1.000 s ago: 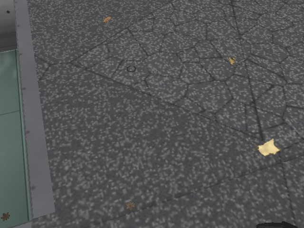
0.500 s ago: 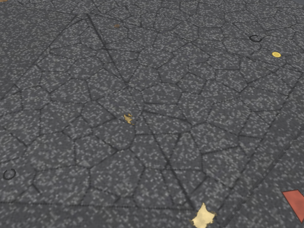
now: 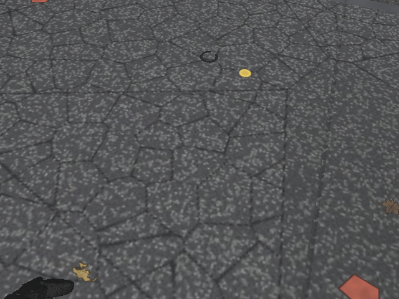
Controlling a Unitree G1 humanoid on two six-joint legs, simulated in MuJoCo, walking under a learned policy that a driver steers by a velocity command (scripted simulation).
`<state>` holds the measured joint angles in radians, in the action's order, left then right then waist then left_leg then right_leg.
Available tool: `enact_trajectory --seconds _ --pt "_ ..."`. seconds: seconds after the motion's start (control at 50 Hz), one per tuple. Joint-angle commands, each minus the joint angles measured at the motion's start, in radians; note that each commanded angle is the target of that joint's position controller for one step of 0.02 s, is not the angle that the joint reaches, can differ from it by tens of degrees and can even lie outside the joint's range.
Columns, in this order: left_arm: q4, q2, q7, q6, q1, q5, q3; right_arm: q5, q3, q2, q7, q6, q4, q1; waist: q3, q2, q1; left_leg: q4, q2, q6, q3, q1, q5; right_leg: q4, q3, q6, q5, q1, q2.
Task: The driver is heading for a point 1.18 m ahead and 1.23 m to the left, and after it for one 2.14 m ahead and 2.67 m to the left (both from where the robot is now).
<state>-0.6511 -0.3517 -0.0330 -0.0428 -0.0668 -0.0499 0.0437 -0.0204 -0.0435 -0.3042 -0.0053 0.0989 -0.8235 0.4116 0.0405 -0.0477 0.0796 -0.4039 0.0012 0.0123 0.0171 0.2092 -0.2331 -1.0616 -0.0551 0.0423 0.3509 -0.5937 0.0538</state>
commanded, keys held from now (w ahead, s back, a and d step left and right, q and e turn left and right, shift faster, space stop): q+shift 1.00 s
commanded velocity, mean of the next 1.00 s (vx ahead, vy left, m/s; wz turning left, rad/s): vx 0.11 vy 0.00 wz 0.77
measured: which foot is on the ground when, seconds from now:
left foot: down 0.00-0.14, up 0.16-0.54, down 0.56-1.00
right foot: up 0.00-0.12, down 0.14-0.54, up 0.56-1.00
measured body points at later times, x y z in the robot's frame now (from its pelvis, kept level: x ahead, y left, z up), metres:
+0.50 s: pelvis +0.15 +0.02 -0.01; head +0.18 +0.04 +0.44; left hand +0.18 +0.33 -0.12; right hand +0.40 -0.19 -0.10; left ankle +0.15 +0.13 -0.72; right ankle +0.24 -0.08 -0.74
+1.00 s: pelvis +0.18 +0.04 -0.01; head +0.21 +0.07 +0.44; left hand +0.09 +0.35 -0.10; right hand +0.48 -0.07 -0.11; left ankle +0.15 +0.14 -0.74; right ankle +0.28 -0.02 -0.73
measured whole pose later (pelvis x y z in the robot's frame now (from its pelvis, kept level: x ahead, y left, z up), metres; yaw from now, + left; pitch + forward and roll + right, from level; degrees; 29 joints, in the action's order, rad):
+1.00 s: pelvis +0.18 +0.04 -0.01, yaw +50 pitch +2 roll -1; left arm -0.66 -0.30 0.03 0.03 -0.13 -0.01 0.03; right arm -0.02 -0.10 -0.34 -0.03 -0.07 -0.65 0.23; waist 0.06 0.02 0.04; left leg -0.51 -0.20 -0.04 -0.32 0.33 -0.17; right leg -0.62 -0.11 -0.01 0.36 -0.36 0.08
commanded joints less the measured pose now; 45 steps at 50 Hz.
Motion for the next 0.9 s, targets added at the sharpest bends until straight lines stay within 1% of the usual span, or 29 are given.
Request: enact_trajectory --seconds 0.02,0.04,0.06,0.1,0.12,0.14,0.16,0.18,0.2,0.22,0.24,0.26,0.34,0.4,0.46,0.5,0.52,0.54,0.56,0.58,0.6,0.62,0.64,0.66,0.68,0.72,0.74,0.82,0.9 --pt "0.066 0.040 -0.015 -0.011 -0.065 0.009 -0.040 0.014 -0.012 -0.099 -0.007 0.007 0.052 -0.105 -0.087 0.189 -0.119 0.121 0.098 -0.138 -0.119 0.040 0.809 0.354 0.073 -0.033 -0.197 0.184 -0.001" --pt "0.066 0.044 -0.017 -0.011 -0.046 0.019 -0.045 0.016 -0.020 -0.116 -0.010 -0.001 0.041 -0.076 -0.096 0.206 -0.105 0.124 0.089 -0.130 -0.127 0.060 0.763 0.408 0.078 -0.036 -0.293 0.268 0.019" --pt "0.062 0.030 -0.014 -0.009 -0.046 0.022 -0.044 0.020 -0.027 -0.133 -0.013 -0.007 0.033 -0.061 -0.095 0.199 -0.111 0.112 0.098 -0.120 -0.151 0.063 0.712 0.448 0.060 -0.030 -0.358 0.320 0.018" --pt "0.034 -0.015 0.005 -0.009 -0.096 0.010 -0.031 0.032 -0.042 -0.159 -0.014 -0.016 0.036 -0.054 -0.093 0.145 -0.139 0.015 0.093 -0.086 -0.180 0.051 0.642 0.543 0.032 -0.007 -0.451 0.415 0.001" --pt "0.024 -0.043 0.020 -0.015 -0.126 -0.003 -0.021 0.039 -0.043 -0.153 -0.013 -0.018 0.039 -0.036 -0.105 0.109 -0.148 -0.083 0.062 -0.065 -0.185 0.069 0.607 0.575 0.017 0.008 -0.495 0.492 -0.021" --pt "0.022 -0.086 0.035 -0.026 -0.173 -0.018 -0.011 0.045 -0.042 -0.135 -0.012 -0.020 0.053 -0.015 -0.150 0.038 -0.161 -0.251 0.003 -0.043 -0.168 0.135 0.403 0.569 -0.046 0.026 -0.736 0.607 -0.128" --pt "0.044 -0.146 0.044 -0.028 -0.247 -0.030 0.001 0.059 -0.028 -0.057 0.000 -0.029 0.088 0.075 -0.317 -0.169 -0.149 -0.564 -0.080 -0.020 -0.098 0.255 -0.233 0.494 -0.268 0.107 -1.235 0.804 -0.456" --pt "0.052 -0.112 0.038 -0.009 -0.265 0.018 0.008 0.067 -0.031 -0.078 0.027 -0.059 0.073 0.185 -0.481 -0.207 -0.139 -0.786 -0.092 -0.030 -0.073 0.284 -0.483 0.477 -0.362 0.205 -1.388 0.853 -0.584" --pt "0.066 -0.054 0.042 0.003 -0.218 0.041 -0.002 0.034 -0.045 -0.114 0.034 -0.082 0.051 0.168 -0.416 -0.086 -0.125 -0.854 -0.058 -0.025 -0.079 0.322 -0.416 0.514 -0.304 0.207 -1.256 0.765 -0.517" --pt "0.072 -0.006 0.050 0.007 -0.152 0.041 -0.014 0.018 -0.048 -0.106 0.029 -0.095 0.061 0.115 -0.318 -0.068 -0.101 -0.859 -0.028 -0.013 -0.065 0.359 -0.351 0.559 -0.237 0.190 -1.090 0.680 -0.460" --pt "0.070 0.021 0.060 0.011 -0.113 0.036 -0.021 0.009 -0.051 -0.097 0.021 -0.108 0.071 0.072 -0.232 -0.073 -0.082 -0.850 -0.005 0.005 -0.057 0.374 -0.303 0.609 -0.179 0.178 -0.983 0.596 -0.413" --pt "0.065 0.024 0.069 0.012 -0.088 0.036 -0.021 0.003 -0.053 -0.086 0.011 -0.125 0.077 0.054 -0.170 -0.092 -0.059 -0.839 0.008 0.020 -0.051 0.359 -0.272 0.655 -0.121 0.171 -0.911 0.512 -0.388" --pt "0.052 0.012 0.076 0.005 -0.079 0.024 -0.005 0.004 -0.053 -0.038 -0.006 -0.169 0.123 -0.006 -0.149 -0.084 -0.028 -0.786 0.025 0.034 -0.025 0.307 -0.192 0.722 -0.008 0.186 -0.735 0.390 -0.388" --pt "0.048 0.002 0.071 0.006 -0.054 0.016 0.006 0.008 -0.041 -0.016 -0.031 -0.185 0.176 -0.096 -0.128 -0.117 -0.028 -0.578 0.059 0.010 -0.005 0.227 -0.091 0.736 0.095 0.141 -0.529 0.321 -0.374" --pt "0.046 -0.038 0.059 0.015 -0.072 0.013 0.027 0.015 -0.043 -0.040 -0.048 -0.190 0.215 -0.170 -0.124 -0.135 -0.053 -0.415 0.041 -0.013 0.051 0.122 -0.079 0.708 0.151 0.099 -0.350 0.295 -0.391" --pt "0.041 -0.065 0.048 0.026 -0.103 0.020 0.041 0.015 -0.048 -0.056 -0.052 -0.187 0.238 -0.204 -0.114 -0.114 -0.066 -0.308 0.024 -0.029 0.081 0.071 -0.093 0.649 0.172 0.067 -0.261 0.305 -0.413" --pt "0.039 -0.072 0.044 0.035 -0.109 0.026 0.047 0.012 -0.053 -0.063 -0.052 -0.181 0.236 -0.188 -0.113 -0.078 -0.051 -0.221 0.006 -0.043 0.088 0.008 -0.066 0.578 0.201 0.029 -0.185 0.281 -0.398" --pt "0.024 -0.063 0.038 0.048 -0.158 0.022 0.050 0.002 -0.062 -0.091 -0.044 -0.168 0.212 -0.129 -0.114 0.033 -0.035 -0.119 0.002 -0.063 0.021 -0.080 -0.026 0.431 0.239 -0.025 -0.049 0.220 -0.351" --pt "0.032 -0.010 0.027 0.067 -0.215 0.018 0.040 -0.004 -0.082 -0.204 -0.022 -0.151 0.218 -0.107 -0.052 0.356 -0.052 0.064 0.233 -0.121 -0.338 -0.108 0.179 0.121 0.325 -0.105 0.280 0.029 -0.223" --pt "0.114 -0.005 0.042 0.089 -0.129 0.011 0.028 -0.005 -0.115 -0.324 -0.014 -0.146 0.261 -0.093 -0.061 0.381 -0.016 0.093 0.385 -0.287 -0.630 -0.066 0.409 -0.036 0.144 -0.140 0.372 -0.135 -0.086" --pt "0.116 -0.030 0.051 0.096 -0.075 0.016 0.030 -0.001 -0.116 -0.288 -0.009 -0.152 0.243 -0.060 -0.085 0.253 0.011 0.091 0.344 -0.314 -0.551 -0.079 0.331 -0.103 0.047 -0.131 0.296 -0.138 -0.114" --pt "0.105 -0.028 0.054 0.090 -0.085 0.031 0.030 -0.001 -0.100 -0.248 -0.002 -0.158 0.245 -0.127 -0.044 0.236 -0.033 0.086 0.274 -0.283 -0.464 -0.037 0.253 -0.079 0.021 -0.119 0.185 -0.128 -0.121" --pt "0.083 -0.034 0.056 0.078 -0.102 0.031 0.033 0.002 -0.092 -0.214 0.003 -0.165 0.260 -0.211 -0.034 0.211 -0.070 0.083 0.197 -0.240 -0.392 -0.013 0.198 -0.043 0.013 -0.114 0.084 -0.096 -0.129" --pt "0.064 -0.049 0.056 0.073 -0.124 0.017 0.039 0.009 -0.085 -0.189 0.007 -0.166 0.277 -0.260 -0.054 0.222 -0.084 0.066 0.155 -0.222 -0.356 -0.007 0.250 -0.051 0.028 -0.112 0.032 -0.064 -0.116" --pt "0.046 -0.056 0.053 0.074 -0.147 0.010 0.041 0.014 -0.077 -0.169 0.005 -0.166 0.279 -0.267 -0.087 0.203 -0.090 0.052 0.136 -0.219 -0.336 -0.011 0.317 -0.062 0.026 -0.111 0.014 -0.032 -0.105" --pt "0.042 -0.040 0.047 0.079 -0.141 0.017 0.036 0.015 -0.080 -0.173 -0.003 -0.160 0.266 -0.227 -0.119 0.139 -0.079 0.036 0.130 -0.220 -0.361 -0.036 0.350 -0.025 0.016 -0.109 0.015 -0.016 -0.087" --pt "0.047 -0.030 0.046 0.081 -0.127 0.021 0.031 0.015 -0.084 -0.181 -0.005 -0.158 0.260 -0.210 -0.118 0.129 -0.070 0.036 0.127 -0.223 -0.385 -0.051 0.320 0.013 0.009 -0.109 0.016 -0.023 -0.080" --pt "0.059 -0.025 0.050 0.081 -0.079 0.026 0.022 0.006 -0.094 -0.196 -0.009 -0.161 0.254 -0.173 -0.107 0.156 -0.037 0.045 0.123 -0.240 -0.508 -0.077 0.167 0.154 -0.027 -0.096 0.026 -0.022 -0.044" --pt "0.060 -0.035 0.054 0.069 -0.062 0.035 0.019 0.000 -0.101 -0.208 -0.018 -0.160 0.249 -0.178 -0.107 0.165 -0.037 0.032 0.101 -0.230 -0.595 -0.041 0.183 0.277 -0.049 -0.070 0.033 0.082 0.003"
